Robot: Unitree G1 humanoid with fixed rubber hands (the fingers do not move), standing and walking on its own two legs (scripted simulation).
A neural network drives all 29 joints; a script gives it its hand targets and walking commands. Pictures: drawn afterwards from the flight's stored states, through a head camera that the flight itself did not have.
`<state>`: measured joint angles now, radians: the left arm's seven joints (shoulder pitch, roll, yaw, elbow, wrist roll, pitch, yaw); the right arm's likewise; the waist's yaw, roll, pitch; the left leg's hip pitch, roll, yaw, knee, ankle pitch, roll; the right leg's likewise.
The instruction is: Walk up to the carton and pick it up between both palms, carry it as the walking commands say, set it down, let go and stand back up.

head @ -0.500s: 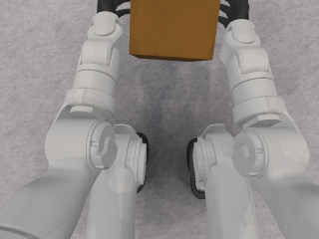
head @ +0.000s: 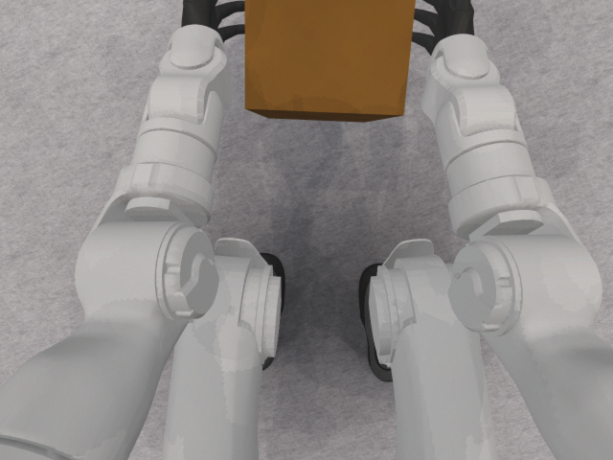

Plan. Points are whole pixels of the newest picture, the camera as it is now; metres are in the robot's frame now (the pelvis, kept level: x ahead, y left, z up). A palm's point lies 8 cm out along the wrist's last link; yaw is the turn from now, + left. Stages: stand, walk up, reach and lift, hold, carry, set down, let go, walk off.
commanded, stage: set down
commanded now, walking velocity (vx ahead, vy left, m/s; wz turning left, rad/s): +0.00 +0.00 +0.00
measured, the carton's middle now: (322, 54) +0.54 +0.01 -0.23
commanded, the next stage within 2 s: none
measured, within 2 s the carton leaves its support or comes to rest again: rests again in 0.84 s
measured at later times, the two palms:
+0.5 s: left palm (202, 35) +0.53 +0.14 -0.16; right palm (442, 41) +0.53 -0.11 -0.16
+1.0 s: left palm (201, 33) +0.54 +0.14 -0.16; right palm (443, 39) +0.53 -0.11 -0.17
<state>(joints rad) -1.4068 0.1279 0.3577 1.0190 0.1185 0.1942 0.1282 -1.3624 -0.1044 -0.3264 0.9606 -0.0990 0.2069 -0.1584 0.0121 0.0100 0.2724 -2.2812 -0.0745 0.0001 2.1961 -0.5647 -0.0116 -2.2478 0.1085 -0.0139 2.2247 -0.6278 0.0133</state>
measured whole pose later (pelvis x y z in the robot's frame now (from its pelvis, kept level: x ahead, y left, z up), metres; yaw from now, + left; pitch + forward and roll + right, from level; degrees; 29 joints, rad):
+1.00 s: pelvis +0.01 +0.00 +0.00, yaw +0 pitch +36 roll +0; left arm -1.42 0.16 0.40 1.06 0.15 0.16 0.07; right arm -1.40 -0.10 -0.37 1.01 -0.16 0.17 -0.08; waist 0.00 0.01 0.32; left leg -2.26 -0.08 0.00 2.22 -0.59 -0.01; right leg -2.23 0.11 -0.01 2.25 -0.66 0.02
